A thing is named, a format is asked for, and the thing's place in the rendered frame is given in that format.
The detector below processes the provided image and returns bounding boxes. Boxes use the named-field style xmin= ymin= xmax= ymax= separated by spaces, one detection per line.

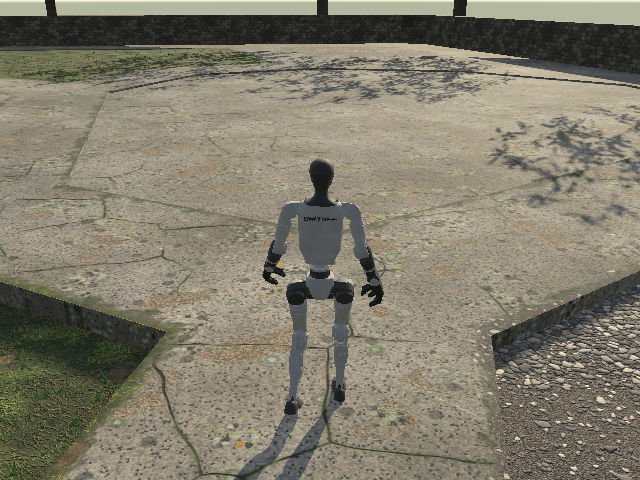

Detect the left robot shin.
xmin=288 ymin=332 xmax=306 ymax=402

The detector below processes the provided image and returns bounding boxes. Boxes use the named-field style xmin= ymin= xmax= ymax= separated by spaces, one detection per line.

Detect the right robot hand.
xmin=361 ymin=282 xmax=384 ymax=307

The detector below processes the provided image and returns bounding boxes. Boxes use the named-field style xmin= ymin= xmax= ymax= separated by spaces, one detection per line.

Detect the robot left upper arm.
xmin=272 ymin=201 xmax=300 ymax=255

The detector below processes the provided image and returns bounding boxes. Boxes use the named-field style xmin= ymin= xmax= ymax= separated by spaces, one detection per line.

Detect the robot left foot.
xmin=284 ymin=396 xmax=303 ymax=415

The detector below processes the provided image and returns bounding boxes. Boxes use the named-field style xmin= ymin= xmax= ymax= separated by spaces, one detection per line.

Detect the robot right upper arm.
xmin=342 ymin=202 xmax=369 ymax=259

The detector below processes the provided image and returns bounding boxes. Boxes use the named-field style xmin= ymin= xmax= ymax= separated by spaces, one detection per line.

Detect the robot right forearm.
xmin=359 ymin=243 xmax=381 ymax=286

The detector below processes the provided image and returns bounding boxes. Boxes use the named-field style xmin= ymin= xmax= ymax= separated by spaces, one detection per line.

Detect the robot left forearm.
xmin=264 ymin=239 xmax=282 ymax=272

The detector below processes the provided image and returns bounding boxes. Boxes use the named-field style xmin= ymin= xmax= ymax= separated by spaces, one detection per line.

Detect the left robot hand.
xmin=262 ymin=267 xmax=286 ymax=285

